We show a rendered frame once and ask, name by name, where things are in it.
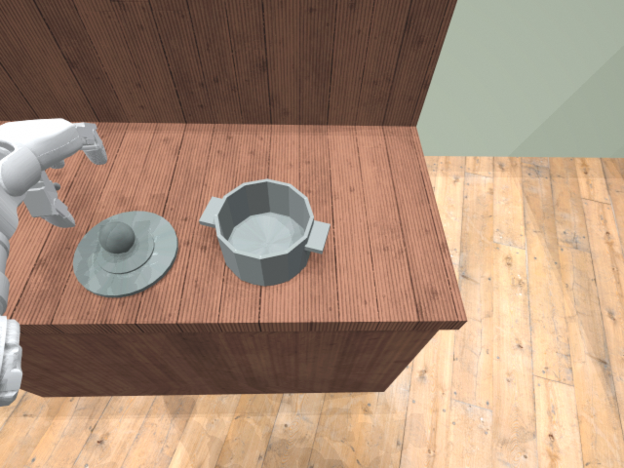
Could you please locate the lid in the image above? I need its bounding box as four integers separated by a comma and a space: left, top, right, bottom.
73, 211, 178, 297

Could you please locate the table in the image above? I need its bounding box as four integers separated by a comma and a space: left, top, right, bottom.
0, 0, 467, 397

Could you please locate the left robot forearm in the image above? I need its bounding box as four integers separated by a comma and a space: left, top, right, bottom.
0, 136, 41, 316

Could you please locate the pot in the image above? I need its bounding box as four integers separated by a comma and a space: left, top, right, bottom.
199, 178, 331, 287

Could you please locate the robot left hand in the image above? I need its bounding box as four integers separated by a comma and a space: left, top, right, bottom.
0, 118, 107, 228

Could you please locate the knob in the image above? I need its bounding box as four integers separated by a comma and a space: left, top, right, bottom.
98, 221, 135, 254

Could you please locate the left robot upper arm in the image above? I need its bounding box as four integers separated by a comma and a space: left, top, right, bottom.
0, 316, 22, 407

